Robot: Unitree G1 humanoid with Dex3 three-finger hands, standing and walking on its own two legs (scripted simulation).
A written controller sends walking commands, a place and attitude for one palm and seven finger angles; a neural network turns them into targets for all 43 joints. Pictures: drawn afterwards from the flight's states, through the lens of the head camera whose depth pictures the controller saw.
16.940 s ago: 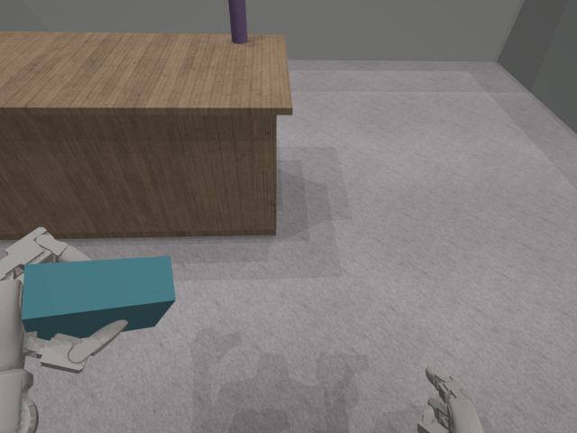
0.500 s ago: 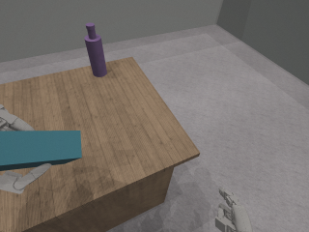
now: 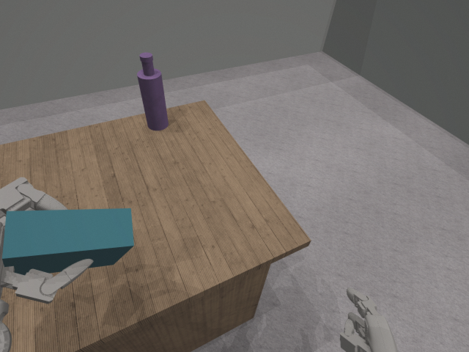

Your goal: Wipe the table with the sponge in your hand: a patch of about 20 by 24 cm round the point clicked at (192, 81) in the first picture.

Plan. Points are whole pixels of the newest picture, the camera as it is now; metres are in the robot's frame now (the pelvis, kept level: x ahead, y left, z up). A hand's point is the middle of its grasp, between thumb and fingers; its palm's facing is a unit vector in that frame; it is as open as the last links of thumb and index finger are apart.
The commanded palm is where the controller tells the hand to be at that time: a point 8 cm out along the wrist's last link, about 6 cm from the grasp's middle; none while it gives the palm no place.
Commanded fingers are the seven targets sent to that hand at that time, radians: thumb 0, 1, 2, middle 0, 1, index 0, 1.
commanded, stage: come to a stop and stand still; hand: left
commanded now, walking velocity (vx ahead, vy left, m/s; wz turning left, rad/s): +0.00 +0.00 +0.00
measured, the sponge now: (88, 241) +0.23 +0.21 +0.14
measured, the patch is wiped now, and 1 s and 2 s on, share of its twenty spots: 0.00 0.00 0.00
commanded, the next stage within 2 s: look again from close up in 0.96 s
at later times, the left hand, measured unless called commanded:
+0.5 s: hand (42, 222) +0.24 +0.26 +0.17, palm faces +0.40 -0.82 -0.40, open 9.3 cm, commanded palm +0.16 +0.28 +0.17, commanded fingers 0.00 0.10 1.30 -1.20 -1.60 -1.20 -1.60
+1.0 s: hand (51, 225) +0.24 +0.26 +0.15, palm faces +0.33 -0.87 -0.38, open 9.3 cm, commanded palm +0.18 +0.30 +0.17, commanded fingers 0.00 0.10 1.30 -1.20 -1.60 -1.20 -1.60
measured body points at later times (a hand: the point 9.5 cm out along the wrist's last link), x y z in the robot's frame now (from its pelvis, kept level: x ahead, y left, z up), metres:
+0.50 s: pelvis -0.01 +0.00 +0.00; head +0.02 +0.01 +0.45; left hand +0.21 +0.30 +0.19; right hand +0.17 -0.22 -0.08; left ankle +0.02 +0.08 -0.74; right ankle +0.01 -0.11 -0.74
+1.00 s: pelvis +0.02 +0.02 +0.00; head +0.04 +0.04 +0.45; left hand +0.22 +0.31 +0.17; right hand +0.22 -0.19 -0.06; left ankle +0.02 +0.08 -0.74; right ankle +0.01 -0.11 -0.74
